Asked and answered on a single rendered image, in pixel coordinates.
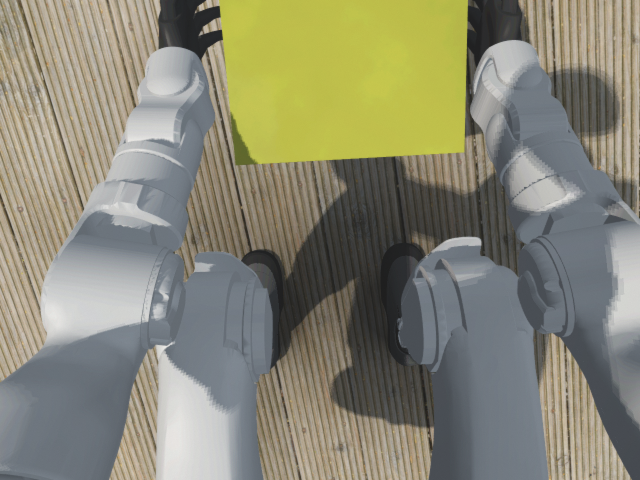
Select left robot upper arm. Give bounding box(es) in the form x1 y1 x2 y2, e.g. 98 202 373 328
0 234 186 480

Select carton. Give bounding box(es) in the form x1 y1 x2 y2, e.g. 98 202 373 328
219 0 468 165

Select robot right forearm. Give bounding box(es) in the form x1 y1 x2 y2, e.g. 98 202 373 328
470 40 640 244

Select right robot shin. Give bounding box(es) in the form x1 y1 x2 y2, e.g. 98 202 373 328
397 237 534 361

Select robot right hand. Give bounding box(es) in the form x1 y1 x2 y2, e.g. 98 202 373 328
467 0 522 67

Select right robot upper arm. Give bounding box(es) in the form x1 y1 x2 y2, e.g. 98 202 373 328
517 221 640 480

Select left robot foot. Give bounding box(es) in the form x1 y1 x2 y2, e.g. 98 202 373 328
241 250 283 370

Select robot left forearm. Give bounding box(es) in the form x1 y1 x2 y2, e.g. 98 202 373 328
40 47 215 332

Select robot left hand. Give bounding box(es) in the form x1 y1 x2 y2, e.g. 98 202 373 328
158 0 223 62

